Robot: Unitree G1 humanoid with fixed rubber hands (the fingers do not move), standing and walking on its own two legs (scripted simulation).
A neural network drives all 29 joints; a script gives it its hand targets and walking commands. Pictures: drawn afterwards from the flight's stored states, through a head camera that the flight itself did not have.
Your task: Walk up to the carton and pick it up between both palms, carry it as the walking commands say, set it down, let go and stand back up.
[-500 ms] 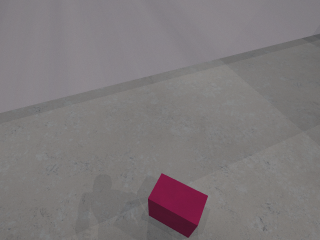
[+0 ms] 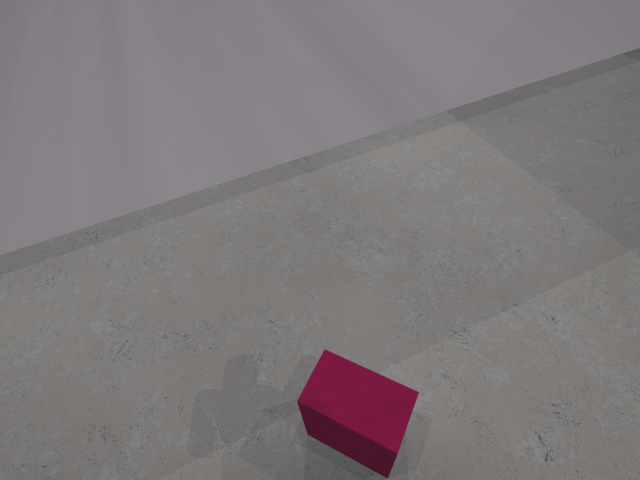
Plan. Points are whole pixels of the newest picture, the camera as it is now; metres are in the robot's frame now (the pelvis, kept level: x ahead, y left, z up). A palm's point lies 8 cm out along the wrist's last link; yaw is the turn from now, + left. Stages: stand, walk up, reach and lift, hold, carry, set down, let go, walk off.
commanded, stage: walk up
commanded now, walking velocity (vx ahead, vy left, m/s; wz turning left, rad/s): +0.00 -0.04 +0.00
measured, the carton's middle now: (357, 415) +0.39 -0.04 -0.62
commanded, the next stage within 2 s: none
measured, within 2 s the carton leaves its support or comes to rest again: neither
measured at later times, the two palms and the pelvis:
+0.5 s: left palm out of the picture +0.03 +0.17 -0.11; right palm out of the picture +0.01 -0.30 -0.14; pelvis -0.03 -0.06 +0.01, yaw -1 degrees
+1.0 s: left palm out of the picture -0.02 +0.21 -0.13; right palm out of the picture -0.01 -0.25 -0.13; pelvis -0.05 -0.02 +0.00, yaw +0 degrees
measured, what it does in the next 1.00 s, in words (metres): steps on the spot: left foot, then right foot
